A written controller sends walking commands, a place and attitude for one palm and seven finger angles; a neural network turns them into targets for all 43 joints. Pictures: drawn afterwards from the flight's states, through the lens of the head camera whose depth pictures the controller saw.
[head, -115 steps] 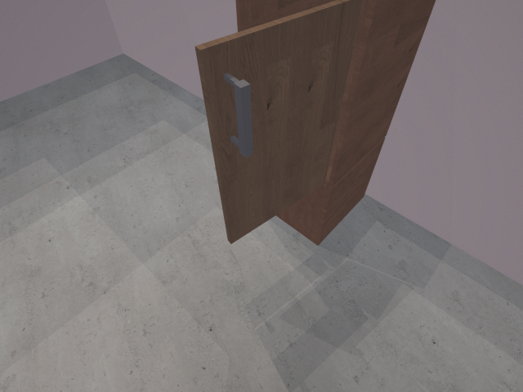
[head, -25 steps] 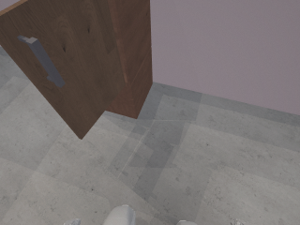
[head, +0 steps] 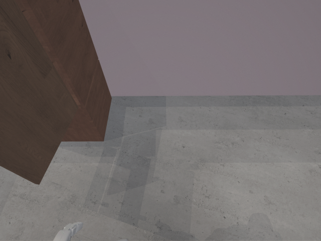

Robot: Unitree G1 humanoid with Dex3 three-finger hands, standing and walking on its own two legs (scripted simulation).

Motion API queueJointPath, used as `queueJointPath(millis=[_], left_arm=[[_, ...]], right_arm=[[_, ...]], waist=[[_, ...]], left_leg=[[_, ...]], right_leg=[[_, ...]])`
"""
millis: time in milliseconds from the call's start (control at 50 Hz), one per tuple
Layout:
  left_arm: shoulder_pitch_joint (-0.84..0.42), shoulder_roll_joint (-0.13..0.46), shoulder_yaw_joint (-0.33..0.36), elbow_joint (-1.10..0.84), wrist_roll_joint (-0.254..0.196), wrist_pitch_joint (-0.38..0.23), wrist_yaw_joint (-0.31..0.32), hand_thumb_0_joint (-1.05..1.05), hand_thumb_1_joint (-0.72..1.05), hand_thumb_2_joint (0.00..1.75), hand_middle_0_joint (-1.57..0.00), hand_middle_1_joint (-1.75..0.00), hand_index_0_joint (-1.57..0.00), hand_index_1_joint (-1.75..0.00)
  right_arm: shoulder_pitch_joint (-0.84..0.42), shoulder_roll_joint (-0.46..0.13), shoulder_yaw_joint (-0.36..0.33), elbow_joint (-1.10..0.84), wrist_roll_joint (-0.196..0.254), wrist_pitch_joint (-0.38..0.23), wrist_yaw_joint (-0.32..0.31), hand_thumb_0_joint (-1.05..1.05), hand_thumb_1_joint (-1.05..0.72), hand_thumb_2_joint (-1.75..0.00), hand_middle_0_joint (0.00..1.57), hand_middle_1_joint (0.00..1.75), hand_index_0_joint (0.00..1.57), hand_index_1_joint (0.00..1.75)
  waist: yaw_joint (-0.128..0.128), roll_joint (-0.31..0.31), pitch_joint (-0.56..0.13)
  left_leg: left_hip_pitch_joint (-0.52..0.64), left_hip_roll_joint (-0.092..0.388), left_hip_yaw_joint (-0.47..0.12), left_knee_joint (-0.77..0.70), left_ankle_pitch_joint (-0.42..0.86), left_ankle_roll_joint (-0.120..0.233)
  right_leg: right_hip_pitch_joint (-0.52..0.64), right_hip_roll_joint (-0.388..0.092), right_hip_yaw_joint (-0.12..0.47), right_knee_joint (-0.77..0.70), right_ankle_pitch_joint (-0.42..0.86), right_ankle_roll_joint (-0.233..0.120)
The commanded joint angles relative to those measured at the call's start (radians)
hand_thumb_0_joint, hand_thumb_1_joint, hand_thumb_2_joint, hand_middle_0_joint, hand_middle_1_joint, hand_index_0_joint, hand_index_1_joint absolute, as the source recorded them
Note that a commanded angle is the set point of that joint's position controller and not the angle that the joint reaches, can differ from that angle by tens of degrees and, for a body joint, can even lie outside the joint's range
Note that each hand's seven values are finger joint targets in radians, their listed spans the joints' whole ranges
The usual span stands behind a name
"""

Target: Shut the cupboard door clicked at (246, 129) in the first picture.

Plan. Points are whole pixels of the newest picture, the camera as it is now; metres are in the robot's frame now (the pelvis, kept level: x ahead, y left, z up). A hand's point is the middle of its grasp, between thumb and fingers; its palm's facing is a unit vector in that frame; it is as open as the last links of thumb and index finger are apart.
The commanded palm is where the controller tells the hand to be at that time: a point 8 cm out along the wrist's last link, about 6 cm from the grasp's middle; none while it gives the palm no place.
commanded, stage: walk to a spot facing it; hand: left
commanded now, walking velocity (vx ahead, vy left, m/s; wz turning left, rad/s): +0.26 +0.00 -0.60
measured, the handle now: out of the picture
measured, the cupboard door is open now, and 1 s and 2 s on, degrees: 81 81 81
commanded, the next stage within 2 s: turn to face it in 1.38 s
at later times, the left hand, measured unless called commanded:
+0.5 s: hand (104, 211) +0.20 +0.18 -0.16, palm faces -0.25 -0.95 -0.17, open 7.4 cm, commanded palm none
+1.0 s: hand (177, 133) +0.47 -0.03 -0.15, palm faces -0.55 -0.81 -0.21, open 7.3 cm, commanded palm none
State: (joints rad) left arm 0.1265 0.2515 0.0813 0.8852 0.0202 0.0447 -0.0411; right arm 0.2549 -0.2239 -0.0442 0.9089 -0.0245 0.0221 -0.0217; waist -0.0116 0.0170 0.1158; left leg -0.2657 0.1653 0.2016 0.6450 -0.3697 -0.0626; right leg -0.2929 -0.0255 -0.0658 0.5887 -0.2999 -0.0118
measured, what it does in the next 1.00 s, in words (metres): walks ahead, turning right: left foot, then right foot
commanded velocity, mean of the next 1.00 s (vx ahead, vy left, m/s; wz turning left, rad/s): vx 0.32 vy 0.00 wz -0.52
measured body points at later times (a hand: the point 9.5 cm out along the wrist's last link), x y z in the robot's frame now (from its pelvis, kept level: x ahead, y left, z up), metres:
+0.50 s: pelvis +0.11 +0.01 +0.01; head +0.16 +0.01 +0.46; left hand +0.22 +0.23 -0.15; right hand +0.10 -0.25 -0.12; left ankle +0.10 +0.12 -0.72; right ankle +0.01 -0.10 -0.64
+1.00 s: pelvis +0.29 -0.14 +0.01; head +0.34 -0.18 +0.46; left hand +0.50 +0.01 -0.13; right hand +0.17 -0.35 -0.14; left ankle +0.38 +0.00 -0.65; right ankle +0.25 -0.19 -0.72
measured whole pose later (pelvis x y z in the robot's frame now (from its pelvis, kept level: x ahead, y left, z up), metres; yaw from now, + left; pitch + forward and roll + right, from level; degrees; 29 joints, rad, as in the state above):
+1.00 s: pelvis +0.29 -0.14 +0.01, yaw -33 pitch +1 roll +0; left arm 0.15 0.19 0.07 0.95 0.01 -0.04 -0.01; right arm 0.24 -0.19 -0.04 0.97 -0.03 -0.01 0.00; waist -0.06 0.01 0.12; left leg -0.56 0.15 0.03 1.10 -0.29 -0.07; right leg -0.25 0.06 -0.07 0.48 -0.26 -0.10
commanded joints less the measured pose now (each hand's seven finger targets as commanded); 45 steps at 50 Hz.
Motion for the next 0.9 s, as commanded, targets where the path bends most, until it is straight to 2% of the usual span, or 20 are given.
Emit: queueJointPath(millis=[0, 20, 80, 160, 260, 320, 340, 360, 380, 440, 480, 600, 660, 700, 740, 760, 780, 800, 840, 880], left_arm=[[0.213, 0.233, 0.053, -0.002, -0.002, -0.032, 0.056, 0.00, 0.90, 0.90, -0.20, -0.30, -0.20, -0.30], [0.170, 0.196, 0.049, -0.007, -0.003, -0.032, 0.062, 0.00, 0.90, 0.90, -0.20, -0.30, -0.20, -0.30], [0.072, 0.141, 0.031, -0.036, 0.001, -0.037, 0.061, 0.00, 0.90, 0.90, -0.20, -0.30, -0.20, -0.30], [0.093, 0.158, 0.036, -0.026, 0.006, -0.053, 0.044, 0.00, 0.90, 0.90, -0.20, -0.30, -0.20, -0.30], [0.115, 0.167, 0.047, -0.010, 0.009, -0.063, 0.032, 0.00, 0.90, 0.90, -0.20, -0.30, -0.20, -0.30], [0.049, 0.129, 0.046, -0.024, 0.001, -0.062, 0.027, 0.00, 0.90, 0.90, -0.20, -0.30, -0.20, -0.30], [0.042, 0.056, 0.030, -0.040, -0.004, -0.062, 0.020, 0.00, 0.90, 0.90, -0.20, -0.30, -0.20, -0.30], [0.020, 0.003, 0.014, -0.078, -0.008, -0.066, 0.009, 0.00, 0.90, 0.90, -0.20, -0.30, -0.20, -0.30], [-0.047, 0.044, 0.017, -0.104, 0.004, -0.079, 0.001, 0.00, 0.90, 0.90, -0.20, -0.30, -0.20, -0.30], [-0.037, 0.014, 0.019, -0.053, 0.014, -0.073, -0.019, 0.00, 0.90, 0.90, -0.20, -0.30, -0.20, -0.30], [-0.042, -0.025, 0.005, -0.049, 0.010, -0.060, -0.025, 0.00, 0.90, 0.90, -0.20, -0.30, -0.20, -0.30], [-0.155, -0.051, -0.014, -0.082, 0.009, -0.046, -0.032, 0.00, 0.90, 0.90, -0.20, -0.30, -0.20, -0.30], [-0.169, -0.031, -0.010, -0.081, 0.007, -0.045, -0.028, 0.00, 0.90, 0.90, -0.20, -0.30, -0.20, -0.30], [-0.065, -0.003, -0.001, -0.055, 0.007, -0.051, -0.020, 0.00, 0.90, 0.90, -0.20, -0.30, -0.20, -0.30], [0.212, 0.069, 0.023, 0.028, 0.009, -0.070, -0.007, 0.00, 0.90, 0.90, -0.20, -0.30, -0.20, -0.30], [0.341, 0.190, 0.054, 0.057, 0.011, -0.079, 0.009, 0.00, 0.90, 0.90, -0.20, -0.30, -0.20, -0.30], [0.361, 0.263, 0.062, 0.067, -0.015, -0.078, 0.023, 0.00, 0.90, 0.90, -0.20, -0.30, -0.20, -0.30], [0.288, 0.247, 0.056, 0.040, -0.019, -0.077, 0.036, 0.00, 0.90, 0.90, -0.20, -0.30, -0.20, -0.30], [0.128, 0.133, 0.017, 0.008, -0.016, -0.083, 0.044, 0.00, 0.90, 0.90, -0.20, -0.30, -0.20, -0.30], [0.056, 0.094, 0.007, 0.001, -0.001, -0.098, 0.046, 0.00, 0.90, 0.90, -0.20, -0.30, -0.20, -0.30]], right_arm=[[-0.106, -0.085, -0.029, -0.124, 0.013, 0.012, -0.016, 0.00, -0.90, -0.90, 0.20, 0.30, 0.20, 0.30], [-0.109, -0.094, -0.029, -0.114, 0.011, 0.010, -0.016, 0.00, -0.90, -0.90, 0.20, 0.30, 0.20, 0.30], [-0.076, -0.091, -0.035, -0.080, 0.005, 0.011, 0.005, 0.00, -0.90, -0.90, 0.20, 0.30, 0.20, 0.30], [-0.109, -0.086, -0.040, -0.086, 0.002, 0.003, 0.021, 0.00, -0.90, -0.90, 0.20, 0.30, 0.20, 0.30], [-0.134, -0.079, -0.040, -0.117, 0.009, -0.034, 0.024, 0.00, -0.90, -0.90, 0.20, 0.30, 0.20, 0.30], [0.033, -0.092, -0.039, -0.064, 0.008, -0.061, 0.007, 0.00, -0.90, -0.90, 0.20, 0.30, 0.20, 0.30], [0.155, -0.175, -0.054, -0.026, -0.003, -0.074, -0.008, 0.00, -0.90, -0.90, 0.20, 0.30, 0.20, 0.30], [0.283, -0.270, -0.071, -0.007, -0.025, -0.081, -0.016, 0.00, -0.90, -0.90, 0.20, 0.30, 0.20, 0.30], [0.277, -0.259, -0.061, -0.019, -0.016, -0.076, -0.018, 0.00, -0.90, -0.90, 0.20, 0.30, 0.20, 0.30], [0.148, -0.122, -0.020, -0.033, -0.015, -0.091, -0.017, 0.00, -0.90, -0.90, 0.20, 0.30, 0.20, 0.30], [0.176, -0.093, -0.010, -0.009, -0.010, -0.100, -0.022, 0.00, -0.90, -0.90, 0.20, 0.30, 0.20, 0.30], [0.229, -0.096, -0.008, 0.047, -0.013, -0.096, -0.017, 0.00, -0.90, -0.90, 0.20, 0.30, 0.20, 0.30], [0.242, -0.111, -0.010, 0.063, -0.014, -0.089, -0.015, 0.00, -0.90, -0.90, 0.20, 0.30, 0.20, 0.30], [0.214, -0.148, -0.018, 0.065, -0.010, -0.086, -0.013, 0.00, -0.90, -0.90, 0.20, 0.30, 0.20, 0.30], [0.138, -0.170, -0.016, 0.042, 0.006, -0.083, -0.005, 0.00, -0.90, -0.90, 0.20, 0.30, 0.20, 0.30], [0.143, -0.104, -0.008, 0.016, 0.029, -0.084, 0.007, 0.00, -0.90, -0.90, 0.20, 0.30, 0.20, 0.30], [0.101, -0.058, -0.009, -0.028, 0.036, -0.082, 0.001, 0.00, -0.90, -0.90, 0.20, 0.30, 0.20, 0.30], [0.046, -0.079, -0.019, -0.033, 0.022, -0.079, 0.002, 0.00, -0.90, -0.90, 0.20, 0.30, 0.20, 0.30], [0.027, -0.071, -0.020, -0.010, 0.008, -0.066, 0.003, 0.00, -0.90, -0.90, 0.20, 0.30, 0.20, 0.30], [0.103, -0.033, -0.015, 0.029, -0.002, -0.043, 0.009, 0.00, -0.90, -0.90, 0.20, 0.30, 0.20, 0.30]], waist=[[0.114, -0.266, -0.187], [0.088, -0.314, -0.183], [0.030, -0.188, -0.177], [0.038, -0.148, -0.086], [0.046, -0.181, -0.062], [-0.044, -0.113, -0.100], [-0.099, 0.108, -0.153], [-0.137, 0.358, -0.183], [-0.136, 0.194, -0.132], [-0.042, 0.116, -0.058], [-0.037, 0.111, -0.074], [-0.045, 0.131, -0.028], [-0.034, 0.132, -0.019], [0.024, 0.149, -0.095], [0.167, 0.094, -0.210], [0.216, -0.114, -0.326], [0.189, -0.234, -0.352], [0.167, -0.157, -0.242], [0.058, -0.080, -0.118], [-0.015, -0.082, -0.118]], left_leg=[[-0.368, -0.061, -0.186, 0.501, -0.253, -0.006], [-0.414, -0.051, -0.203, 0.535, -0.192, -0.011], [-0.309, -0.049, -0.181, 0.477, -0.041, -0.024], [-0.278, -0.079, -0.157, 0.340, -0.008, -0.022], [-0.180, -0.123, -0.159, 0.103, -0.043, 0.000], [0.181, -0.143, -0.135, -0.192, 0.073, 0.014], [0.379, 0.024, -0.329, -0.320, -0.088, 0.062], [0.478, 0.325, -0.702, -0.423, -0.172, 0.178], [0.392, 0.393, -0.749, -0.440, -0.153, 0.253], [0.276, 0.226, -0.394, -0.398, 0.293, 0.164], [0.313, 0.170, -0.213, -0.349, 0.554, 0.129], [0.283, 0.154, -0.026, -0.391, 0.553, 0.133], [0.273, 0.172, 0.021, -0.340, 0.755, 0.132], [0.300, 0.180, 0.050, -0.198, 1.011, 0.123], [0.105, 0.124, 0.087, 0.156, 0.997, 0.070], [-0.193, 0.009, 0.081, 0.505, 0.357, 0.026], [-0.412, -0.109, -0.037, 0.822, -0.253, 0.002], [-0.472, -0.051, -0.196, 0.854, -0.140, 0.021], [-0.386, 0.023, -0.218, 0.735, 0.009, 0.014], [-0.268, 0.017, -0.193, 0.580, 0.045, 0.005]], right_leg=[[0.318, -0.338, 0.425, -0.202, 0.630, -0.213], [0.330, -0.289, 0.431, -0.207, 0.521, -0.207], [0.224, -0.204, 0.317, -0.245, 0.258, -0.162], [0.128, -0.189, 0.377, -0.333, -0.047, -0.179], [0.101, -0.180, 0.453, -0.320, -0.102, -0.197], [-0.099, -0.086, 0.386, -0.175, -0.103, -0.128], [-0.264, 0.027, 0.280, 0.052, -0.132, -0.076], [-0.466, 0.123, 0.082, 0.404, -0.327, -0.011], [-0.510, 0.017, 0.131, 0.533, -0.279, -0.016], [-0.495, -0.053, 0.092, 0.700, -0.043, 0.013], [-0.481, -0.053, 0.055, 0.650, -0.015, 0.019], [-0.399, -0.051, -0.030, 0.296, 0.106, 0.004], [-0.260, -0.005, -0.080, 0.169, 0.073, -0.034], [-0.103, 0.051, -0.117, 0.130, 0.028, -0.070], [0.330, 0.075, -0.114, 0.013, 0.087, -0.115], [0.624, -0.190, 0.240, -0.073, 0.071, -0.212], [0.654, -0.421, 0.674, -0.226, 0.243, -0.308], [0.493, -0.403, 0.588, -0.269, 0.216, -0.286], [0.193, -0.313, 0.405, -0.311, 0.161, -0.219], [0.063, -0.235, 0.270, -0.346, 0.178, -0.186]])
